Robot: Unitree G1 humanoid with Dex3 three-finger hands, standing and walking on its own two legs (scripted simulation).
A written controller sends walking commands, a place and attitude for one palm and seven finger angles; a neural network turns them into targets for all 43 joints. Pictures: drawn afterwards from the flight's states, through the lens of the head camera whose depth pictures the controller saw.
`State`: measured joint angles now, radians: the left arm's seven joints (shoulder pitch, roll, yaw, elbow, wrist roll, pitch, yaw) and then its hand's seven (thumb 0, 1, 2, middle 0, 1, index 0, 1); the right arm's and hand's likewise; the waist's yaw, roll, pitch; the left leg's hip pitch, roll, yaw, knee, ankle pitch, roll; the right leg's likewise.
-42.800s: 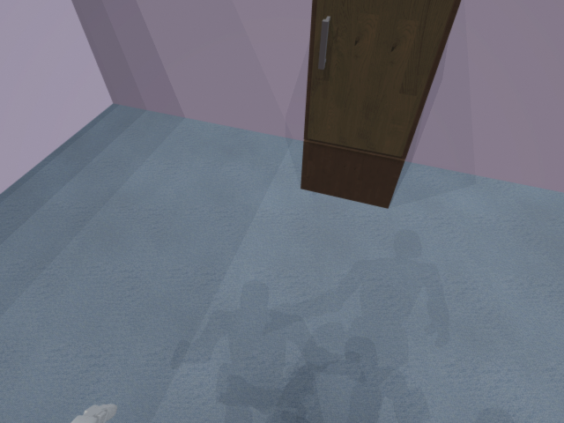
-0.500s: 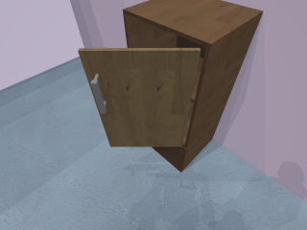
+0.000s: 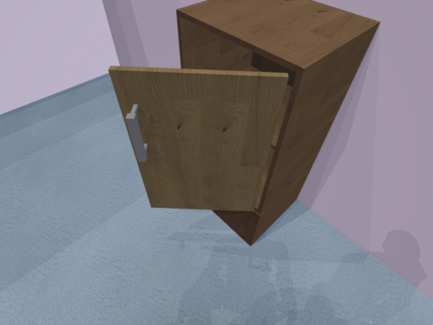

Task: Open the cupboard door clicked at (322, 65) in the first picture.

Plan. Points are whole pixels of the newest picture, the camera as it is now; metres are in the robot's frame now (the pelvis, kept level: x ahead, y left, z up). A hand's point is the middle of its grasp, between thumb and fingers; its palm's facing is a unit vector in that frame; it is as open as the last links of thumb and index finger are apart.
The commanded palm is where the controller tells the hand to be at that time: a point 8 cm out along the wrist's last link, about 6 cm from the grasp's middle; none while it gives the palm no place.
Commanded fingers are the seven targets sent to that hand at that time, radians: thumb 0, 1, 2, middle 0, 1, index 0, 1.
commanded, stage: come to a stop and stand still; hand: left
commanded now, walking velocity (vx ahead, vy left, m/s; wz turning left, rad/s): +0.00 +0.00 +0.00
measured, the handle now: (139, 134) +0.56 +0.25 -0.01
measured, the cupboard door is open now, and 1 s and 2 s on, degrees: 44 44 44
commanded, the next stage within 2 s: look again from close up in 0.08 s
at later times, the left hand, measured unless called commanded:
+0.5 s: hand out of the picture +0.02 +0.17 -0.18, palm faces +0.02 -0.98 -0.19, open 7.4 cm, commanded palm none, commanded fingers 0.00 0.90 0.90 -0.20 -0.30 -0.20 -0.30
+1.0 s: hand (124, 274) +0.21 +0.18 -0.02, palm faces +0.15 -0.99 -0.04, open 7.7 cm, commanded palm +0.13 +0.24 -0.06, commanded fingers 0.00 0.57 0.76 -0.22 -0.51 -0.22 -0.51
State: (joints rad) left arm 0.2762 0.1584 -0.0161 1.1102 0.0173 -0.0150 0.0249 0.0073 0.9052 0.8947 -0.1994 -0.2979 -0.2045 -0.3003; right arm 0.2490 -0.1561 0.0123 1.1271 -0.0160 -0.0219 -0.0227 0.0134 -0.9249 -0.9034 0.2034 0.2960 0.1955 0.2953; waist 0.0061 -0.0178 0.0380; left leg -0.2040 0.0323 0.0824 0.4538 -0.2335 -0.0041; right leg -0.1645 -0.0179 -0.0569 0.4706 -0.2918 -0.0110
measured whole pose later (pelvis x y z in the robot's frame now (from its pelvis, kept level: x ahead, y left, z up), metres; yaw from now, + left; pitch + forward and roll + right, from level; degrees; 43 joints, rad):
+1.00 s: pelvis -0.02 +0.00 -0.04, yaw +2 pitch +8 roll +1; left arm 0.30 0.16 0.12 0.23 -0.20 -0.43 -0.10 0.02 0.81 0.84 -0.20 -0.38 -0.21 -0.38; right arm 0.20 -0.25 -0.04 0.72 0.00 -0.27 -0.03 0.01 -0.91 -0.90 0.21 0.30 0.20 0.30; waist -0.02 0.01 -0.11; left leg -0.60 0.03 0.05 0.81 -0.35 0.00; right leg -0.55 -0.05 -0.08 0.85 -0.44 -0.02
